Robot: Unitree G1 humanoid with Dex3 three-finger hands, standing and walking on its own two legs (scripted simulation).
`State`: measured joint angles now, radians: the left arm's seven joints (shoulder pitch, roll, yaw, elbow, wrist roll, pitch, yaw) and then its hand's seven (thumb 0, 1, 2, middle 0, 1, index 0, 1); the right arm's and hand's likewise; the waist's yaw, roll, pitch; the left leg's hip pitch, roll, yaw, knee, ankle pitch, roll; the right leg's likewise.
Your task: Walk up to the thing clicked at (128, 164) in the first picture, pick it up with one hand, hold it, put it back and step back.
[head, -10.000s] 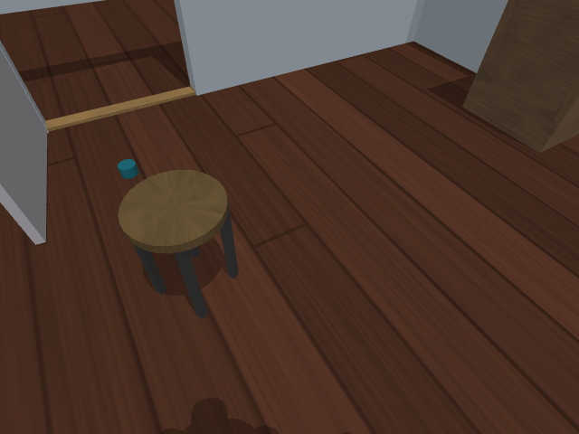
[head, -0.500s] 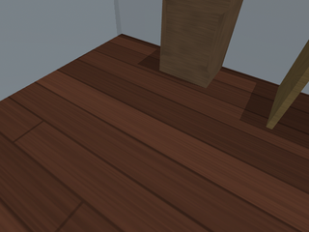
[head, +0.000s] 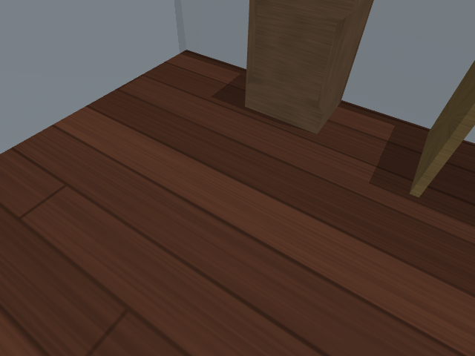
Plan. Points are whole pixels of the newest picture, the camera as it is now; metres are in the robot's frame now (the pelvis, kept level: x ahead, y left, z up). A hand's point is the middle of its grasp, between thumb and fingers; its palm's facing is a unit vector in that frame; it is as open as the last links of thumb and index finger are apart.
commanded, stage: stand
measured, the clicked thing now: out of the picture +0.39 +1.41 -0.75
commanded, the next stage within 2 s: walk up in 0.42 s
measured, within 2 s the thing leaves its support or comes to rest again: neither
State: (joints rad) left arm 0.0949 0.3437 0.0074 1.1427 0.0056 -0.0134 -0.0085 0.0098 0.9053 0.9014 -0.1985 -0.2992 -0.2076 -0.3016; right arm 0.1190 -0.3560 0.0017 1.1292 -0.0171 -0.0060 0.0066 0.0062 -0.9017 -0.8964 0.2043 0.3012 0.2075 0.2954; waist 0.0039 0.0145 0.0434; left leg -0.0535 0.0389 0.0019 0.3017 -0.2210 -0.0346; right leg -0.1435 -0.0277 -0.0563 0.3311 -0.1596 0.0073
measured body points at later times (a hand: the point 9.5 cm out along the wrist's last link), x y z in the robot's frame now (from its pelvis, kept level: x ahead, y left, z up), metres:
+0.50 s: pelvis +0.01 +0.00 +0.00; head +0.01 +0.00 +0.45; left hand +0.08 +0.31 -0.13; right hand +0.08 -0.31 -0.14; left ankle -0.04 +0.14 -0.74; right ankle +0.01 -0.12 -0.74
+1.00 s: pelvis +0.16 +0.01 -0.04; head +0.20 +0.01 +0.41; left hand +0.28 +0.33 -0.14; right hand +0.17 -0.32 -0.15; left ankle +0.00 +0.14 -0.74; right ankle +0.29 -0.09 -0.75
